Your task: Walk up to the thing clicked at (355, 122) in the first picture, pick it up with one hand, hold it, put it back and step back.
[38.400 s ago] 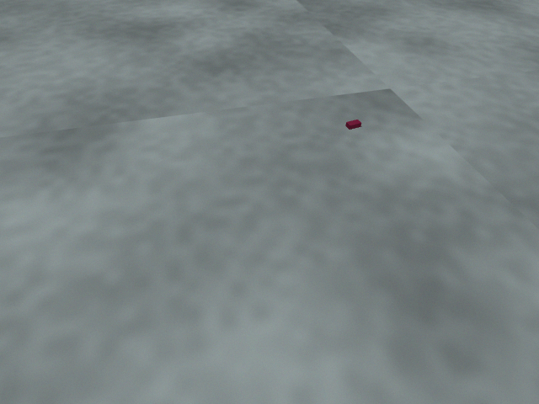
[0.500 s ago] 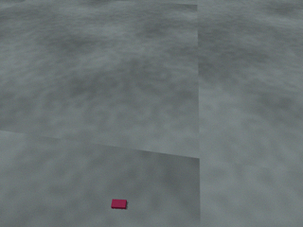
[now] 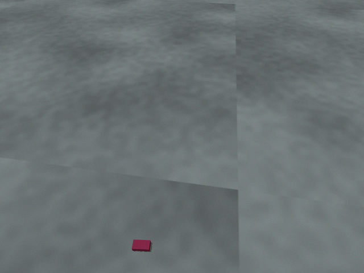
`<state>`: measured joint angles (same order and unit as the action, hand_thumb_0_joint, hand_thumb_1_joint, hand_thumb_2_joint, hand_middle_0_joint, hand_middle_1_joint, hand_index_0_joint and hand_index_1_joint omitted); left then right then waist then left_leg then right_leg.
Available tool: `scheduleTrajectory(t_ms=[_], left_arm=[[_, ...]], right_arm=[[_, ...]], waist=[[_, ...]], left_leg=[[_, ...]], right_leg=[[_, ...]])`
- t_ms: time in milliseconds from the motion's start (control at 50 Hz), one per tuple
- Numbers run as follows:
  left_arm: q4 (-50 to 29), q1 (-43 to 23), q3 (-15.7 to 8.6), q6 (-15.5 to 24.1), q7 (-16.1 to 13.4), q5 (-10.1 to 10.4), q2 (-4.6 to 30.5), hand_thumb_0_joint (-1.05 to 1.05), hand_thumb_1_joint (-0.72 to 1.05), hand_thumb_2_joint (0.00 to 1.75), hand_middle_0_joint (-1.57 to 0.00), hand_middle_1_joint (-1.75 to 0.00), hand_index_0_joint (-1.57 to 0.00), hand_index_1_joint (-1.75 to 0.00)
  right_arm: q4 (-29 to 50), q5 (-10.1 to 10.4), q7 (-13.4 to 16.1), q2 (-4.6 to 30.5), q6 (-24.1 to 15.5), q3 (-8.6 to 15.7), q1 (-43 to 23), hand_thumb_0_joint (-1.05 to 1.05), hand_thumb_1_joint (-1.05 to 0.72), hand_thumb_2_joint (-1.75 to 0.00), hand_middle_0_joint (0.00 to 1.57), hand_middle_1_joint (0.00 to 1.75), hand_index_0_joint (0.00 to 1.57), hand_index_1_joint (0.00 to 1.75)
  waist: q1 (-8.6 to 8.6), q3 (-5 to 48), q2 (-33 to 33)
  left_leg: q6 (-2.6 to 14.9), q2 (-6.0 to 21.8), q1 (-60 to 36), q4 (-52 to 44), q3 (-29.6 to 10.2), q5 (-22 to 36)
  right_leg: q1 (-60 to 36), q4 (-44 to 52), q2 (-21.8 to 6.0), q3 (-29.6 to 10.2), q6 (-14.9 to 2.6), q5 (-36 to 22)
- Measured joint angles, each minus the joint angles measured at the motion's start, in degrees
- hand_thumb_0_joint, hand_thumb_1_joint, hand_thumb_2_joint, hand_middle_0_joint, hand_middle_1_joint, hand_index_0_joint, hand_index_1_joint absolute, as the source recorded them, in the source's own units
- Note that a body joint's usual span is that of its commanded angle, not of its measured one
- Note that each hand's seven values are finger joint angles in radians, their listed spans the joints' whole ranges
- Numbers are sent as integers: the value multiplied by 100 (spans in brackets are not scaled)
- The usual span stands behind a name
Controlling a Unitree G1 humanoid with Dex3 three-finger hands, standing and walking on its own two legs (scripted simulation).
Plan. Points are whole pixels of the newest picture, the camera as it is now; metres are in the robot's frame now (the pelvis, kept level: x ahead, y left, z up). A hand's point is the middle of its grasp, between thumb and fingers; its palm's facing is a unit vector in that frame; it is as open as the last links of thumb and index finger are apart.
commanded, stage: stand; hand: left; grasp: from above
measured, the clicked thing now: (141, 245) +0.47 +0.24 -0.77
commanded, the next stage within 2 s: step back in 0.52 s
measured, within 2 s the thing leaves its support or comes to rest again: neither
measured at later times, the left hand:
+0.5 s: hand out of the picture +0.08 +0.24 -0.16, palm faces -0.02 -0.94 -0.34, open 7.4 cm
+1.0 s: hand out of the picture +0.09 +0.30 -0.18, palm faces -0.08 -0.93 -0.37, open 7.4 cm
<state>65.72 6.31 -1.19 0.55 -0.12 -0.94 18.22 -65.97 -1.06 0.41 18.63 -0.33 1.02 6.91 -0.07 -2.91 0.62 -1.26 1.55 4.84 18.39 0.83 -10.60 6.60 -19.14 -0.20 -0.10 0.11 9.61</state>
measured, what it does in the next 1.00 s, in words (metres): lifts its right foot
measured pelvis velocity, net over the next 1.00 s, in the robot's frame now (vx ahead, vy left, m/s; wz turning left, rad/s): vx -0.07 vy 0.04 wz -0.04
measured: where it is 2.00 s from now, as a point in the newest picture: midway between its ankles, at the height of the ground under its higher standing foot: outside the picture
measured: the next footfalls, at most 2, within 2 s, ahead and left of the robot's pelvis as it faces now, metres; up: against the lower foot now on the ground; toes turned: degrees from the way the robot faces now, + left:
right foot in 1.24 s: -0.11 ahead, -0.10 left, +0.00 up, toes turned -2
left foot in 1.60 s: -0.20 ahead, +0.13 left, +0.00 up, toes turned -3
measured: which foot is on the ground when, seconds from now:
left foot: down 0.00-1.00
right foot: down 0.00-0.82, up 0.84-1.00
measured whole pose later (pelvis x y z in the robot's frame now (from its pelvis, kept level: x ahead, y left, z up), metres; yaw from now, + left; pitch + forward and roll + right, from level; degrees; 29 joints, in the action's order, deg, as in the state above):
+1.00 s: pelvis -0.07 +0.04 -0.02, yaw -2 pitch -1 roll -1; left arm 50.8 2.5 -3.4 -3.3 -1.2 -0.6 23.9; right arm -53.2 -1.6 0.5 20.5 1.6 3.0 7.8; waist -1.3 -11.0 -2.8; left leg 2.1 -0.2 16.5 33.9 -0.1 -16.3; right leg 27.4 -66.7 7.5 -9.1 -0.4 29.3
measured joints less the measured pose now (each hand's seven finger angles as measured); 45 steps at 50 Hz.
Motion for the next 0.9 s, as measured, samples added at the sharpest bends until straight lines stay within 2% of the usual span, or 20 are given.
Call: scheduleTrajectory(t_ms=[520,580,640,700,760,780,800,820,840,860,900], left_arm=[[-25,13,43,16,24,25,48,1,91,90,-20,-30,-20,-30],[-238,-37,-37,-30,27,111,89,1,91,90,-20,-30,-21,-30],[-516,-139,-104,-81,10,139,176,1,91,90,-20,-30,-21,-30],[-769,-255,-139,-151,2,95,275,1,91,90,-20,-30,-21,-30],[-1008,-330,-161,-220,-5,-9,377,1,90,90,-20,-30,-21,-30],[-1072,-358,-165,-245,-10,-30,417,1,90,90,-20,-30,-21,-30],[-1133,-388,-165,-272,-14,-35,455,1,90,90,-20,-30,-21,-30],[-1203,-414,-160,-305,-16,-23,477,1,90,90,-20,-30,-21,-30],[-1258,-480,-167,-337,-25,2,517,1,90,90,-20,-30,-21,-30],[-1311,-554,-190,-368,-49,12,569,1,91,90,-20,-30,-21,-30],[-1386,-594,-225,-396,-118,8,605,1,91,90,-20,-30,-20,-30]], right_arm=[[8,10,-20,47,3,-30,2,0,-90,-90,20,30,21,30],[167,77,-40,101,82,2,-103,0,-90,-90,20,30,21,30],[408,127,-45,201,150,66,-249,0,-90,-90,20,30,21,30],[634,138,-47,316,230,134,-357,0,-90,-90,20,30,21,30],[858,126,-70,393,292,201,-358,0,-90,-90,20,30,20,30],[924,125,-81,404,284,217,-317,0,-90,-90,20,30,20,30],[980,116,-90,417,261,232,-258,0,-90,-90,20,30,20,30],[1042,86,-96,455,231,245,-173,0,-90,-90,20,30,20,30],[1064,38,-85,447,200,277,-124,0,-90,-90,20,30,20,30],[1068,-5,-80,394,186,286,-101,0,-90,-90,20,30,20,30],[1103,-35,-88,306,191,255,-34,0,-90,-90,20,30,20,30]], waist=[[-15,-12,5],[-29,-117,18],[-46,-319,35],[-42,-491,8],[-27,-586,-132],[-44,-590,-186],[-63,-583,-223],[-88,-546,-195],[-98,-571,-237],[-74,-658,-340],[-93,-768,-389]], left_leg=[[-48,56,-23,-51,15,-58],[-32,83,243,310,8,-191],[21,100,602,791,-4,-330],[172,20,1015,1435,-73,-411],[307,-254,1291,2289,-194,-1286],[336,-307,1284,2330,-195,-1341],[348,-315,1204,2149,-171,-1097],[328,-265,1094,1813,-197,-722],[280,-288,1084,1752,-203,-887],[282,-335,1110,1818,-159,-932],[307,-305,1141,1849,-158,-877]], right_leg=[[6,12,56,-11,-46,69],[223,-237,81,-9,-61,141],[509,-558,99,-8,-78,214],[778,-863,59,-42,-65,267],[1045,-1170,-63,-162,-16,320],[1132,-1270,-108,-182,13,343],[1227,-1390,-138,-192,55,377],[1358,-1552,-120,-168,75,433],[1514,-1832,-91,-262,13,556],[1651,-2257,10,-501,-58,999],[1878,-3256,386,-822,-123,1830]])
